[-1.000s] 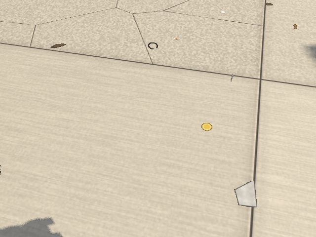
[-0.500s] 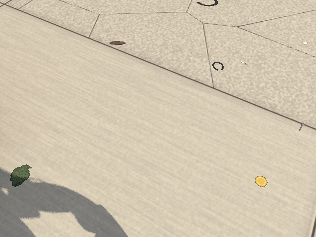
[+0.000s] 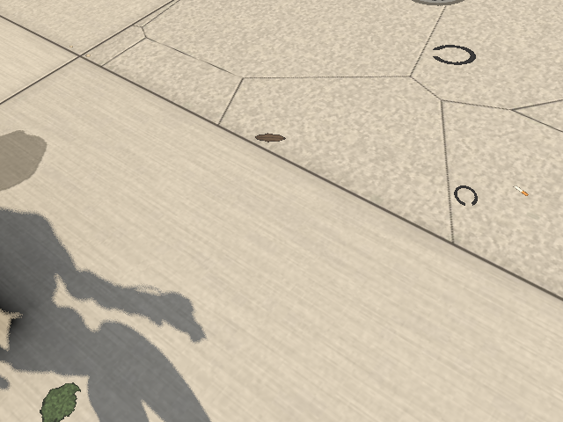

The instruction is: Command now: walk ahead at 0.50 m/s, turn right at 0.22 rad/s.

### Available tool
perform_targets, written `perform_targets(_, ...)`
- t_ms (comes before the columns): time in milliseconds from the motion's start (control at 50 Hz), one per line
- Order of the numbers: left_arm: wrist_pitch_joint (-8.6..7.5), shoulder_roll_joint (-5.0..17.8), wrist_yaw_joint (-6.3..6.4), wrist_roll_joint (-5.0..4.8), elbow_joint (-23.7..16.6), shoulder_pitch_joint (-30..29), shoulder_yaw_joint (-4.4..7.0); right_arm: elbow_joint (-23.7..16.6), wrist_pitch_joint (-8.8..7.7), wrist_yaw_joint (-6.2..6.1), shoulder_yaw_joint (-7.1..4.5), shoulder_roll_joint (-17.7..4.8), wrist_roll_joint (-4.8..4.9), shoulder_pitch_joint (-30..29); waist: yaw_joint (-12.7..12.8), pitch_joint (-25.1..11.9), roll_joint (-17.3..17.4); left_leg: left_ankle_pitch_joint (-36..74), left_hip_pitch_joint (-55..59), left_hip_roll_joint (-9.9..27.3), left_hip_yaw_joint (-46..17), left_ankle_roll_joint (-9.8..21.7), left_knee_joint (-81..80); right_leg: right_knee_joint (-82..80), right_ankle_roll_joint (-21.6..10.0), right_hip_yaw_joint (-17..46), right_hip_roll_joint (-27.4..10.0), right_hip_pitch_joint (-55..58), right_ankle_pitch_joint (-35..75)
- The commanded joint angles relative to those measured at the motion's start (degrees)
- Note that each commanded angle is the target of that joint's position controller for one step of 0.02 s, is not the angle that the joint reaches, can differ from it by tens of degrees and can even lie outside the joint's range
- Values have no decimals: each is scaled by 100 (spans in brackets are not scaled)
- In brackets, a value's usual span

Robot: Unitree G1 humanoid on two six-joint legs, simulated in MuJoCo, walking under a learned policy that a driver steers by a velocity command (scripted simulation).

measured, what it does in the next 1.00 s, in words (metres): walks ahead, turning right: left foot, then right foot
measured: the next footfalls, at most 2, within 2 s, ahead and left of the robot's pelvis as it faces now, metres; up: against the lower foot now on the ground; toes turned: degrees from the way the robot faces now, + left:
left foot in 0.24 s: +0.29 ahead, +0.11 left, +0.00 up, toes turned -8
right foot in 0.72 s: +0.35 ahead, -0.12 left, +0.00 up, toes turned -26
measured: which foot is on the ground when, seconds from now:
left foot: up 0.00-0.22, down 0.24-0.72, up 0.74-1.00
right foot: down 0.00-0.24, up 0.26-0.70, down 0.72-1.00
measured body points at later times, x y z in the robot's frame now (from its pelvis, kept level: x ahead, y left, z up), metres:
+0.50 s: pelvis +0.23 +0.03 +0.00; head +0.26 +0.04 +0.45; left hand +0.40 +0.27 -0.13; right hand +0.24 -0.25 -0.11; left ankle +0.25 +0.12 -0.75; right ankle +0.23 -0.10 -0.67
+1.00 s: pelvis +0.29 -0.01 -0.01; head +0.30 -0.03 +0.44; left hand +0.51 +0.16 -0.12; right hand +0.25 -0.28 -0.15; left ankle +0.35 +0.11 -0.71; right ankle +0.31 -0.10 -0.75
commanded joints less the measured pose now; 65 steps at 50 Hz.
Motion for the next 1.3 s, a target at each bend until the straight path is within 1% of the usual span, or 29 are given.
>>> perform_targets(20,-71,768,25,-38,-198,78,186,-445,-42,17,22,-168,16,-375,-105,157,-726,556,-468,122,161,-232,-836,-935,-848,1294,-1243,111,1499)
perform_targets(140,-8,937,44,16,-37,491,263,-704,-120,-30,83,-195,128,-1310,172,87,-748,1084,143,-116,223,-258,-2126,-435,-683,1425,-1273,252,2043)
perform_targets(180,19,1030,73,45,-79,368,301,-709,-169,-71,44,-310,145,-1189,45,49,-776,795,562,-166,134,-154,-2409,-160,-581,1655,-1370,262,2065)
perform_targets(220,29,1102,81,33,-137,139,331,-459,-256,-149,-39,-462,121,-369,-372,-219,-614,624,1787,-329,179,12,-3007,660,-400,1640,-1172,14,2298)
perform_targets(240,4,941,56,-8,-187,118,296,-284,-342,-229,-142,-754,18,349,-655,-706,-209,424,2902,138,-272,215,-3213,1789,-260,1366,-788,-429,1944)
perform_targets(260,-20,456,49,-126,-437,199,177,-306,-355,-318,-257,-1257,-121,1143,-910,-1616,621,-861,4303,1685,-1962,560,-3525,3498,-69,781,-252,-1481,135)
perform_targets(280,45,450,84,-126,-544,615,182,-300,-245,-316,-331,-1486,-66,971,-568,-1626,1458,-665,4385,2499,-3877,1038,-4163,4486,-6,358,216,-2672,-2210)
perform_targets(300,169,775,131,29,-342,511,255,-359,-200,-302,-214,-917,42,600,-386,-889,486,-181,3717,2276,-3347,1064,-4033,4952,-28,549,-225,-2843,-1887)
perform_targets(320,211,710,93,62,-314,246,267,-390,-225,-285,-110,-507,105,305,-296,-386,34,1068,3129,1977,-2343,991,-3972,4909,36,545,-369,-2724,-1508)
perform_targets(360,333,581,36,132,-334,86,283,-333,-279,-283,-28,-252,137,141,-100,-202,269,3041,2560,1528,-1036,809,-3994,4669,213,426,-575,-2384,-1265)
perform_targets(420,497,493,-50,135,-429,-17,287,-245,-342,-286,-62,-340,185,189,47,-392,430,4460,2391,1365,-205,840,-3952,4709,384,285,-469,-2226,-893)
perform_targets(560,582,287,-228,150,-925,-1104,120,-119,-177,-333,-155,-543,196,195,-117,-230,473,3896,2154,1213,933,803,-3927,2794,406,-141,-557,-1867,312)
perform_targets(660,556,510,-211,176,-1177,-1351,173,-35,-14,-317,-296,-823,224,394,-266,-282,479,3661,2537,1463,972,653,-3074,1803,114,-349,-388,-1406,-346)
perform_targets(700,416,585,-125,271,-1044,-813,218,64,83,-334,-294,-783,237,591,-17,-624,-89,3109,2325,1147,1163,354,-1740,713,-103,-198,-223,-402,462)
perform_targets(720,331,1182,-32,325,-1046,-374,357,-67,115,-319,-233,-583,198,916,80,-1117,-1184,1096,1372,764,1346,35,-291,570,-429,1271,-1474,708,2441)
perform_targets(740,395,1727,21,107,-1130,-315,493,-353,214,-306,-129,-257,224,915,66,-1480,-2006,-2529,55,-341,1034,-187,911,375,-1581,3132,-2845,1210,4210)
perform_targets(760,454,1371,66,-108,-1028,-109,430,-224,348,-324,-182,-483,106,643,262,-1582,-978,-2341,76,-31,237,-218,1320,343,-1664,2651,-2650,1083,3702)
perform_targets(800,531,812,163,15,-1027,-860,216,-197,370,-317,-149,-343,205,310,-66,-528,-762,-1526,1,122,80,-194,970,-3,-1241,1764,-1992,81,2602)
perform_targets(840,526,578,195,33,-1073,-1319,127,-21,421,-312,-180,-428,85,556,-308,-418,-893,-999,491,65,194,-204,620,-124,-924,1247,-1532,-391,2476)
perform_targets(900,443,644,149,86,-970,-1260,125,99,491,-272,-156,-282,162,697,-342,-600,-738,-928,850,-48,191,-201,53,-183,-872,1109,-1461,-442,2186)
perform_targets(1020,509,703,117,158,-720,-1164,123,142,534,-308,-108,-205,191,364,-101,-326,-1041,-897,1419,-207,243,-80,-1540,-446,-805,1470,-1437,-732,-295)
perform_targets(1080,551,662,157,79,-603,-1271,89,349,430,-344,-65,-53,191,724,-322,-243,-771,-140,2297,-287,342,100,-3005,-270,-546,1552,-1368,-1117,-724)
perform_targets(1100,537,540,177,67,-532,-1152,49,366,358,-359,-52,-109,145,732,-325,-173,-533,151,2621,-72,10,196,-3607,-202,-264,1532,-1258,-1368,-913)
perform_targets(1120,503,294,170,53,-530,-1034,-27,330,267,-386,-54,-343,46,747,-217,-216,34,-165,2720,754,-961,349,-4169,269,29,1254,-967,-1503,-944)
perform_targets(1140,503,236,152,-17,-506,-1048,-16,286,229,-364,-91,-561,147,198,83,179,682,-513,1482,1168,-1503,577,-4457,418,202,523,-255,-973,-589)
perform_targets(1160,498,326,136,71,-382,-1134,-17,243,180,-327,-17,-278,163,-137,110,274,511,-647,991,1055,-1297,493,-4506,471,227,539,-362,-267,-172)
perform_targets(1180,473,327,116,90,-290,-1116,-8,287,134,-316,8,-214,172,-143,96,171,479,-699,1009,794,-1039,336,-4440,349,218,614,-417,16,162)
perform_targets(1220,414,493,112,92,-112,-1010,34,439,96,-347,-7,-262,206,107,9,76,428,-565,1232,510,-772,206,-4364,299,182,741,-590,153,417)
perform_targets(1300,364,359,167,54,253,-893,-9,697,116,-367,-16,-179,219,377,-101,130,-94,-168,1764,404,-592,264,-4135,97,184,836,-667,-208,371)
